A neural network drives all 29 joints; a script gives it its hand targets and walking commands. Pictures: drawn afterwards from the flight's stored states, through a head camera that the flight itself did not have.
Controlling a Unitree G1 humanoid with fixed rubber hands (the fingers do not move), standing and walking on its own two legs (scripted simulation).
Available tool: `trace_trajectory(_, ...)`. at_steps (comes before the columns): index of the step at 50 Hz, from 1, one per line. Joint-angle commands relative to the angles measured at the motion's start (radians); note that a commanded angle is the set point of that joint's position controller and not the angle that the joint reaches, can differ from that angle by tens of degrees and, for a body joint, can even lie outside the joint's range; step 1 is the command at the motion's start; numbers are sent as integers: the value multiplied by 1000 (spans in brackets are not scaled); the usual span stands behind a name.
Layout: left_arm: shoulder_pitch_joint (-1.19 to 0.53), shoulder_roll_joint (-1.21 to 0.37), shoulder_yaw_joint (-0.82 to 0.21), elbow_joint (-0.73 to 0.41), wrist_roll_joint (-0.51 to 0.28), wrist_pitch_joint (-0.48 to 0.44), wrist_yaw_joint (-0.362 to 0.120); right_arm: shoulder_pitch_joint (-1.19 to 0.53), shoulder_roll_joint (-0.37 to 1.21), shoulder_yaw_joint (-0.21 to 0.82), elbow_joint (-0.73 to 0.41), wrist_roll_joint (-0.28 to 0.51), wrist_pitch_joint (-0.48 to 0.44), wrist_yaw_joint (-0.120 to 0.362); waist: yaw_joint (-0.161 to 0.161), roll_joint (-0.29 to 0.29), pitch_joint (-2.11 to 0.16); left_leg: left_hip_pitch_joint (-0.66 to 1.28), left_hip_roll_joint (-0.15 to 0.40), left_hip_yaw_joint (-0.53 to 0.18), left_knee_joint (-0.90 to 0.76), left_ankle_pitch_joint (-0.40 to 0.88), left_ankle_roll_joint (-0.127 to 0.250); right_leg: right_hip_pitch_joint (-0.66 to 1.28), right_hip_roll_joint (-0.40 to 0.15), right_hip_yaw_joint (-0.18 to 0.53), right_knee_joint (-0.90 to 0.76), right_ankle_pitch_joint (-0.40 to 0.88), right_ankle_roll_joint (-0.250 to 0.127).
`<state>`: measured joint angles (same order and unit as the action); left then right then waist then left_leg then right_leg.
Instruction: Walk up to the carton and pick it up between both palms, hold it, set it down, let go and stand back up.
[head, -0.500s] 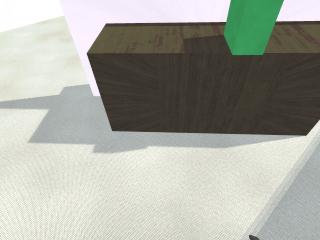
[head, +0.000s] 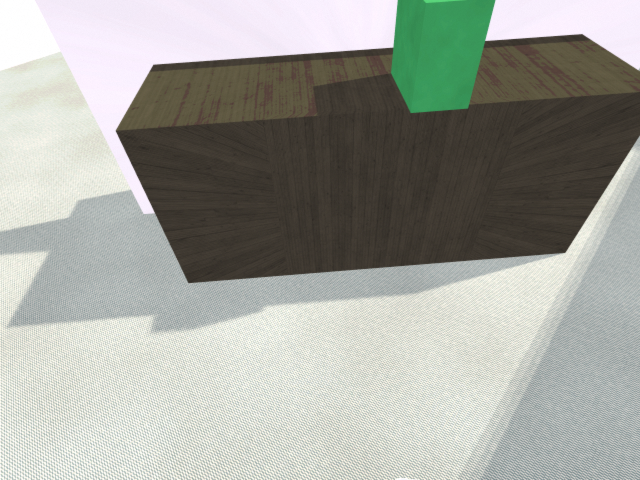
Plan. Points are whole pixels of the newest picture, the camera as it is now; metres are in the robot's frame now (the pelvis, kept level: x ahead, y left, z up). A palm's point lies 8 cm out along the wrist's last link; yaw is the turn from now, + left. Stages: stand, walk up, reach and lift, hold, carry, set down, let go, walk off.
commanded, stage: walk up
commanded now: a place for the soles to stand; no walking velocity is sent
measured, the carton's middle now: (434, 42) +1.18 -0.34 +0.07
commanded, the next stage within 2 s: none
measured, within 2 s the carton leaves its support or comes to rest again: neither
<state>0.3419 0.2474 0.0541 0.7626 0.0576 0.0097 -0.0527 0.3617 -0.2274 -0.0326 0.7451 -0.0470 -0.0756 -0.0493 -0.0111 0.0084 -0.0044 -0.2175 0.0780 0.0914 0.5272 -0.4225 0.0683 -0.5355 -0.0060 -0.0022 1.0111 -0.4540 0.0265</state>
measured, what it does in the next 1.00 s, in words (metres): walks ahead, turning right: right foot, then left foot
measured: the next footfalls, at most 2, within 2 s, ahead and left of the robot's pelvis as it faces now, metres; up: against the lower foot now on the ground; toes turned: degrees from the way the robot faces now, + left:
right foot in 0.22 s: +0.18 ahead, -0.25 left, +0.00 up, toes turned -12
left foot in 0.68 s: +0.48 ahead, -0.04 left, +0.00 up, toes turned -9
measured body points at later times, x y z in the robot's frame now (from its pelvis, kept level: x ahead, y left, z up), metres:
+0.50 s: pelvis +0.19 -0.13 -0.01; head +0.19 -0.14 +0.44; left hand +0.21 +0.12 -0.13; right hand +0.27 -0.38 -0.12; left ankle +0.32 -0.01 -0.67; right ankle +0.14 -0.24 -0.74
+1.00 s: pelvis +0.43 -0.13 +0.00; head +0.44 -0.11 +0.45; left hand +0.59 +0.08 -0.13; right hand +0.34 -0.37 -0.11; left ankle +0.44 -0.03 -0.74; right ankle +0.48 -0.30 -0.67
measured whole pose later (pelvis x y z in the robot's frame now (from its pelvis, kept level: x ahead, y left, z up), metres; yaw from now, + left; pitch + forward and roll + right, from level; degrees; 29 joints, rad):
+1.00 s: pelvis +0.43 -0.13 +0.00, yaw -18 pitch -3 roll -1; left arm 0.34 0.27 0.01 0.74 0.06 -0.03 -0.03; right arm 0.50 -0.24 0.00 0.78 -0.03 -0.08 0.01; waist -0.03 -0.04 0.05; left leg -0.11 0.04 0.15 0.43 -0.27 0.03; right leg -0.58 -0.02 0.03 0.98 -0.20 0.01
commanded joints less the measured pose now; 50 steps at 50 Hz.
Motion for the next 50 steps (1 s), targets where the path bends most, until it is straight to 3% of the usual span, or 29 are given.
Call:
trace_trajectory(1, -34, 48, 26, -76, -11, -23, -40, -4, -150, -47, -55, -8, -58, -1, 24, 90, 54, 98, 264, -165, -347, -210, 103, -197, -95, 72, -7, 151, 37)
trace_trajectory(4, -32, 19, 9, -88, -30, -23, -38, -35, -164, -44, -46, -21, -54, 15, 49, 195, 69, -60, 170, 76, -326, -101, 58, 31, -90, -3, -190, 248, 14)
trace_trajectory(7, 11, 57, 4, -90, -39, -30, -28, -45, -219, -48, -39, -21, -34, 23, 69, 192, 123, -240, 234, 96, -311, -280, 70, 241, -88, -66, -239, 305, 0)
trace_trajectory(8, 67, 72, 4, -73, -34, -37, -17, -62, -226, -44, -35, -27, -18, 29, 91, 152, 125, -235, 219, 137, -231, -308, 66, 286, -65, -99, -288, 282, -3)
trace_trajectory(9, 160, 103, 13, -36, -30, -49, -2, -26, -218, -37, -23, -38, 3, 34, 117, 26, 88, -190, 158, 187, -23, -300, 58, 345, -20, -105, -322, 203, -2)
trace_trajectory(10, 299, 147, 25, 14, -31, -60, 13, 50, -171, -23, -16, -50, 26, 43, 144, -161, 11, -202, 74, 193, 321, -254, 45, 469, 39, -45, -355, 57, -5)
trace_trajectory(11, 378, 215, 40, 15, -34, -62, 27, 97, -86, 14, -47, -38, 37, 64, 153, -380, 20, -374, 4, 137, 642, -248, 13, 520, -95, 269, -489, -158, -36)
trace_trajectory(12, 363, 276, 42, -23, -44, -55, 38, 68, -56, 31, -89, -31, 37, 82, 129, -378, 89, -537, -63, -9, 789, -246, 2, 496, -248, 642, -683, -253, -98)
trace_trajectory(13, 306, 318, 52, -53, -58, -55, 62, 93, -97, 5, -114, -8, 31, 84, 97, -338, 49, -590, -39, -118, 831, -196, -12, 480, -342, 910, -834, -341, -194)
trace_trajectory(14, 239, 285, 47, -74, -64, -56, 71, 39, -126, 4, -122, -12, 27, 86, 87, -252, 101, -596, 21, -137, 850, -159, -23, 383, -345, 877, -849, -367, -205)
trace_trajectory(16, 166, 209, 25, -87, -49, -73, 73, -30, -145, -1, -131, 0, 17, 88, 73, -150, 97, -535, 68, -130, 765, -80, -25, 341, -297, 615, -759, -186, -210)
trace_trajectory(17, 151, 183, 15, -82, -45, -88, 72, 1, -127, -2, -130, -6, 16, 87, 46, -157, 78, -492, 79, -134, 707, -57, -29, 315, -290, 529, -733, -81, -221)
trace_trajectory(20, 176, 99, -8, -49, -33, -117, 65, -5, -96, 3, -122, -12, 25, 96, 38, -98, 91, -439, 60, -115, 617, 81, -49, 260, -254, 386, -723, 123, -251)
trace_trajectory(24, 181, 97, -11, -29, -34, -122, 56, -80, -58, 12, -124, -6, 25, 105, 29, -85, 134, -422, 27, -66, 395, 307, -55, 258, -178, 197, -721, 212, -218)
trace_trajectory(26, 167, 123, -1, -18, -36, -120, 50, -108, -41, 16, -127, 5, 20, 109, 29, -118, 137, -294, 7, -33, 240, 392, -46, 202, -158, 134, -743, 152, -194)
trace_trajectory(30, 198, 160, 6, 15, -40, -104, 53, -106, -63, 4, -114, 6, 14, 102, 50, -117, 157, -140, -28, -2, 119, 386, -33, 198, -210, 158, -730, 147, -184)
trace_trajectory(32, 192, 164, 2, 14, -31, -90, 52, -5, -92, -14, -82, -5, 7, 84, 0, -56, 121, -22, -49, 0, 59, 284, -25, 208, -175, 112, -555, 203, -158)
trace_trajectory(33, 209, 145, -7, 13, -22, -87, 46, 98, -129, -28, -49, -8, -1, 70, -39, 16, 40, 134, -53, -19, 29, 210, -19, 187, -116, 66, -340, 265, -136)
trace_trajectory(34, 287, 81, -23, 6, -20, -80, 43, 209, -198, -42, -35, -10, -11, 60, -53, 160, -71, 289, 118, -290, -39, 14, 8, 87, -18, 28, -59, 94, -94)
trace_trajectory(35, 323, 30, -42, -21, -15, -76, 44, 258, -258, -50, -58, 2, -2, 50, -48, 210, -107, 360, 309, -659, -163, -96, 64, -73, 80, 67, 170, -138, -51)
trace_trajectory(36, 311, 75, -29, -26, -27, -67, 48, 235, -281, -65, -44, 19, 12, 36, -36, 198, -88, 337, 373, -808, -289, -195, 158, -161, 66, 135, 303, -102, -43)
trace_trajectory(37, 241, 104, -27, -39, -18, -67, 49, 183, -239, -55, -55, 36, 11, 33, -27, 127, -14, 244, 359, -761, -316, -175, 149, -189, 23, 150, 355, -46, -39)
trace_trajectory(38, 165, 108, -23, -48, -11, -70, 45, 131, -195, -38, -68, 35, 3, 34, -28, 67, 33, 173, 320, -602, -299, -54, 116, -174, -6, 160, 340, 11, -36)
trace_trajectory(40, 162, 85, -22, -29, -10, -71, 35, 66, -161, -25, -64, 25, -15, 42, 13, 72, 34, 74, 241, -341, -278, 153, 94, -70, -34, 138, 230, 96, -26)
trace_trajectory(41, 164, 80, -24, -24, -4, -66, 29, 64, -145, -18, -57, 23, -22, 47, 15, 85, 40, 44, 210, -268, -278, 208, 104, -45, -25, 118, 214, 117, -19)
trace_trajectory(42, 154, 74, -29, -25, -1, -61, 26, 86, -131, -11, -44, 23, -28, 48, 8, 90, 55, 37, 200, -229, -278, 271, 118, -46, -16, 100, 201, 130, -15)
trace_trajectory(44, 115, 59, -37, -42, 2, -52, 20, 132, -116, 1, -24, 22, -31, 47, 5, 69, 83, 49, 189, -159, -278, 335, 106, -71, -18, 91, 124, 174, -7)
trace_trajectory(46, 62, 41, -44, -58, -1, -50, 18, 146, -120, 5, -8, 19, -26, 50, 11, 103, 114, 46, 155, -79, -277, 384, 78, -85, -8, 36, 20, 257, -8)
trace_trajectory(50, -66, 18, -56, -107, -8, -56, 13, 173, -128, 4, 9, 13, -11, 63, -31, 143, 156, -2, 134, -18, -273, 203, 88, 4, -24, -61, -268, 357, -23)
